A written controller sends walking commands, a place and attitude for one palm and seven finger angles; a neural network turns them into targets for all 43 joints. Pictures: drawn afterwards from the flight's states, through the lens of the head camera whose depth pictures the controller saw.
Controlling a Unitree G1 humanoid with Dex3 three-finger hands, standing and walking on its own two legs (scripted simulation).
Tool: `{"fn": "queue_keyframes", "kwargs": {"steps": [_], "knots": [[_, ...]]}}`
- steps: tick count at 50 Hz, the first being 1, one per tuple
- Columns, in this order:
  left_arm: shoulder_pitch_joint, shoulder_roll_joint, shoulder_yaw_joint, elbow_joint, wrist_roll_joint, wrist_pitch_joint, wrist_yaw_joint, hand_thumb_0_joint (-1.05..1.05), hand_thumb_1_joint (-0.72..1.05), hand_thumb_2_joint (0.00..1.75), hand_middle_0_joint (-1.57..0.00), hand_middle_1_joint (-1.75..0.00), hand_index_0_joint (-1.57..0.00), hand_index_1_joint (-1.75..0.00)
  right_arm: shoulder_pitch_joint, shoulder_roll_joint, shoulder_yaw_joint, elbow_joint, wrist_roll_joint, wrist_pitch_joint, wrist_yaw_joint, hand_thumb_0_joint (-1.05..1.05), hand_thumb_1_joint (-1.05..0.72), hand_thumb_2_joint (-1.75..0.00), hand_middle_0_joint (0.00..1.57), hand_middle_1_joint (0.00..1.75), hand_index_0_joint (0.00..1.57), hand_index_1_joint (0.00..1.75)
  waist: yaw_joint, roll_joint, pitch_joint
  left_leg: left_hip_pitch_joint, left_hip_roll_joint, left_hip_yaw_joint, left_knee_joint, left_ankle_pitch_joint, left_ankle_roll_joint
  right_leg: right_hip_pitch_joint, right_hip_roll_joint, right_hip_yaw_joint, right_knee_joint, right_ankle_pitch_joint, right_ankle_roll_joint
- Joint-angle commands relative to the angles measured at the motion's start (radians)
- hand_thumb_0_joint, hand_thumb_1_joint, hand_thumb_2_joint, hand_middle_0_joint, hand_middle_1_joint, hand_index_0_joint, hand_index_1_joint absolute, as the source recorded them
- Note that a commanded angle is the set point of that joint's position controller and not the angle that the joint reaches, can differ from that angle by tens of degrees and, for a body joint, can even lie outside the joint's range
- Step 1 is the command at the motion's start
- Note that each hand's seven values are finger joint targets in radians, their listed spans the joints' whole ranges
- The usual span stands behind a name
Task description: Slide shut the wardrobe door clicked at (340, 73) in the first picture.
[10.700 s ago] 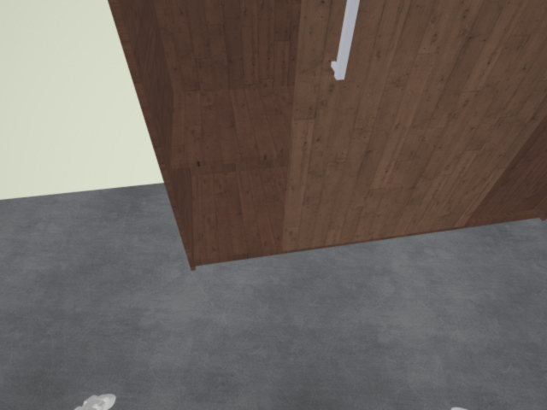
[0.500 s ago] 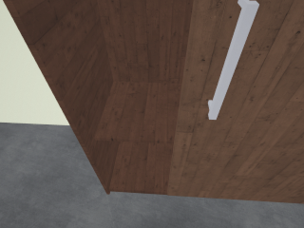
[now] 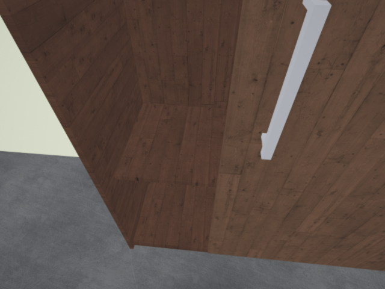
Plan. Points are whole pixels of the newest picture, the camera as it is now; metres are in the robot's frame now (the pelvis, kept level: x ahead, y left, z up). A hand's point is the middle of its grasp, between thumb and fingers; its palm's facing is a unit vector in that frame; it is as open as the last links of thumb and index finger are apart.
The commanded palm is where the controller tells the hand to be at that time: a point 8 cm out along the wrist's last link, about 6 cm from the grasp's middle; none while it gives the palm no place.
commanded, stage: come to a stop and stand still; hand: right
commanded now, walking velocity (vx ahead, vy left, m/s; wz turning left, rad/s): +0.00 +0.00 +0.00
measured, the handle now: (283, 92) +0.39 -0.13 +0.24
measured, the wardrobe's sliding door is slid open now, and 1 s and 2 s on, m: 0.37 0.37 0.37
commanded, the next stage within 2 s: look again from close up in 0.64 s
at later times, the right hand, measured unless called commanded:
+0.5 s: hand out of the picture -0.03 -0.22 -0.17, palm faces +0.00 +0.98 -0.20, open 7.4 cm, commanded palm none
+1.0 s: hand out of the picture -0.04 -0.21 -0.17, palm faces +0.01 +0.98 -0.18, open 7.4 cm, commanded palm none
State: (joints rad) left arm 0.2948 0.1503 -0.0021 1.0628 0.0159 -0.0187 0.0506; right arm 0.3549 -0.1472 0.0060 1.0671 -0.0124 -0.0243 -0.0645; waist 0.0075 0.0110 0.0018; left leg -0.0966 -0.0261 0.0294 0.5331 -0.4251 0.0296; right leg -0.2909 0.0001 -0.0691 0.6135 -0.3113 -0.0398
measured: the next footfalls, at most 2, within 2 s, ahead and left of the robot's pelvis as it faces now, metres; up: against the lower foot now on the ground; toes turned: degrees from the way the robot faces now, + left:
none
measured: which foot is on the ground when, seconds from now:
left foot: down 0.00-1.00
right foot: down 0.00-1.00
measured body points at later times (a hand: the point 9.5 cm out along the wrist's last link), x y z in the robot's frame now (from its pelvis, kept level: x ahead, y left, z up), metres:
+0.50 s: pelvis -0.01 -0.04 +0.01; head +0.02 -0.06 +0.46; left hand +0.02 +0.19 -0.14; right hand -0.03 -0.27 -0.15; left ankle -0.09 +0.10 -0.73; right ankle +0.01 -0.09 -0.73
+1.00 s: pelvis -0.01 -0.04 +0.01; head +0.01 -0.06 +0.46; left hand +0.00 +0.19 -0.14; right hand -0.04 -0.26 -0.15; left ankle -0.09 +0.10 -0.73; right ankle +0.01 -0.09 -0.73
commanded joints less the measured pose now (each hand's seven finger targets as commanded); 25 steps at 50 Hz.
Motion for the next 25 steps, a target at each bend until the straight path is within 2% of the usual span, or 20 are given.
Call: {"fn": "queue_keyframes", "kwargs": {"steps": [1, 3, 4, 5, 8, 9, 10, 12, 14, 15, 16, 20, 24, 25], "knots": [[0.026, 0.072, 0.003, -0.043, -0.003, -0.011, -0.011, 0.00, 0.90, 0.90, -0.20, -0.30, -0.20, -0.30, 0.085, -0.087, -0.011, -0.043, -0.002, 0.000, 0.005, 0.00, -0.90, -0.90, 0.20, 0.30, 0.20, 0.30, -0.016, -0.009, 0.101, -0.101, 0.102, -0.099, -0.099, 0.363, 0.032, 0.014, -0.090, 0.133, -0.132, 0.263, -0.038], [0.023, 0.088, 0.004, -0.043, -0.002, -0.010, -0.014, 0.00, 0.90, 0.90, -0.20, -0.30, -0.20, -0.30, 0.061, -0.092, -0.010, -0.055, -0.002, 0.007, 0.006, 0.00, -0.90, -0.90, 0.20, 0.30, 0.20, 0.30, -0.015, -0.012, 0.097, -0.111, 0.093, -0.095, -0.112, 0.247, 0.030, 0.027, -0.096, 0.155, -0.168, 0.219, -0.042], [0.021, 0.096, 0.004, -0.044, -0.002, -0.010, -0.016, 0.00, 0.90, 0.90, -0.20, -0.30, -0.20, -0.30, 0.052, -0.098, -0.009, -0.059, -0.002, 0.012, 0.008, 0.00, -0.90, -0.90, 0.20, 0.30, 0.20, 0.30, -0.016, -0.041, 0.106, -0.117, 0.088, -0.086, -0.117, 0.183, 0.026, 0.020, -0.101, 0.167, -0.196, 0.186, -0.046], [0.008, 0.094, 0.005, -0.046, -0.002, -0.011, -0.016, 0.00, 0.90, 0.90, -0.20, -0.30, -0.20, -0.30, 0.060, -0.104, -0.013, -0.062, -0.005, 0.011, 0.011, 0.00, -0.90, -0.90, 0.20, 0.30, 0.20, 0.30, -0.028, -0.057, 0.097, -0.107, 0.089, -0.087, -0.126, 0.169, 0.025, 0.019, -0.100, 0.168, -0.209, 0.175, -0.048], [0.000, 0.113, 0.006, -0.054, -0.001, -0.009, -0.021, 0.00, 0.90, 0.90, -0.20, -0.30, -0.20, -0.30, 0.047, -0.118, -0.013, -0.070, -0.005, 0.017, 0.015, 0.00, -0.90, -0.90, 0.20, 0.30, 0.20, 0.30, -0.024, -0.066, 0.070, -0.113, 0.087, -0.071, -0.123, 0.121, 0.019, 0.049, -0.107, 0.190, -0.253, 0.122, -0.045], [-0.002, 0.117, 0.007, -0.053, -0.002, -0.009, -0.021, 0.00, 0.90, 0.90, -0.20, -0.30, -0.20, -0.30, 0.048, -0.119, -0.012, -0.071, -0.006, 0.017, 0.016, 0.00, -0.90, -0.90, 0.20, 0.30, 0.20, 0.30, -0.025, -0.064, 0.065, -0.112, 0.090, -0.066, -0.127, 0.126, 0.015, 0.056, -0.110, 0.192, -0.259, 0.131, -0.046], [-0.004, 0.115, 0.006, -0.054, -0.004, -0.011, -0.022, 0.00, 0.90, 0.90, -0.20, -0.30, -0.20, -0.30, 0.056, -0.123, -0.013, -0.071, -0.006, 0.014, 0.018, 0.00, -0.90, -0.90, 0.20, 0.30, 0.20, 0.30, -0.032, -0.030, 0.048, -0.096, 0.094, -0.069, -0.137, 0.139, 0.013, 0.063, -0.109, 0.190, -0.259, 0.142, -0.048], [-0.004, 0.123, 0.007, -0.053, -0.004, -0.012, -0.023, 0.00, 0.90, 0.90, -0.20, -0.30, -0.20, -0.30, 0.050, -0.126, -0.012, -0.072, -0.006, 0.014, 0.018, 0.00, -0.90, -0.90, 0.20, 0.30, 0.20, 0.30, -0.025, -0.012, 0.030, -0.104, 0.102, -0.073, -0.139, 0.156, 0.011, 0.094, -0.106, 0.186, -0.255, 0.168, -0.042], [0.004, 0.128, 0.007, -0.046, -0.006, -0.014, -0.022, 0.00, 0.90, 0.90, -0.20, -0.30, -0.20, -0.30, 0.046, -0.126, -0.010, -0.070, -0.006, 0.015, 0.017, 0.00, -0.90, -0.90, 0.20, 0.30, 0.20, 0.30, -0.021, -0.026, 0.013, -0.103, 0.103, -0.062, -0.131, 0.169, 0.003, 0.128, -0.113, 0.190, -0.260, 0.237, -0.042], [0.001, 0.125, 0.007, -0.043, -0.009, -0.016, -0.022, 0.00, 0.90, 0.90, -0.20, -0.30, -0.20, -0.30, 0.057, -0.128, -0.011, -0.068, -0.005, 0.012, 0.018, 0.00, -0.90, -0.90, 0.20, 0.30, 0.20, 0.30, -0.029, -0.013, 0.009, -0.094, 0.105, -0.064, -0.142, 0.181, 0.001, 0.133, -0.114, 0.184, -0.257, 0.259, -0.045], [0.000, 0.130, 0.007, -0.042, -0.008, -0.017, -0.021, 0.00, 0.90, 0.90, -0.20, -0.30, -0.20, -0.30, 0.059, -0.128, -0.010, -0.065, -0.005, 0.013, 0.017, 0.00, -0.90, -0.90, 0.20, 0.30, 0.20, 0.30, -0.023, -0.021, 0.000, -0.095, 0.109, -0.067, -0.139, 0.199, 0.001, 0.150, -0.112, 0.180, -0.249, 0.294, -0.041], [0.000, 0.127, 0.006, -0.024, -0.013, -0.016, -0.021, 0.00, 0.90, 0.90, -0.20, -0.30, -0.20, -0.30, 0.072, -0.130, -0.006, -0.051, -0.004, 0.015, 0.015, 0.00, -0.90, -0.90, 0.20, 0.30, 0.20, 0.30, -0.028, -0.037, 0.032, -0.100, 0.112, -0.061, -0.154, 0.188, -0.004, 0.150, -0.113, 0.180, -0.267, 0.310, -0.039], [0.003, 0.133, 0.006, -0.007, -0.012, -0.015, -0.021, 0.00, 0.90, 0.90, -0.20, -0.30, -0.20, -0.30, 0.087, -0.125, -0.001, -0.034, -0.003, 0.017, 0.013, 0.00, -0.90, -0.90, 0.20, 0.30, 0.20, 0.30, -0.019, -0.039, 0.027, -0.113, 0.117, -0.057, -0.154, 0.184, -0.007, 0.181, -0.116, 0.179, -0.277, 0.314, -0.031], [0.002, 0.130, 0.006, -0.006, -0.014, -0.015, -0.021, 0.00, 0.90, 0.90, -0.20, -0.30, -0.20, -0.30, 0.092, -0.129, -0.002, -0.032, -0.004, 0.016, 0.014, 0.00, -0.90, -0.90, 0.20, 0.30, 0.20, 0.30, -0.025, -0.029, 0.034, -0.107, 0.118, -0.058, -0.161, 0.180, -0.006, 0.170, -0.115, 0.178, -0.282, 0.301, -0.032]]}}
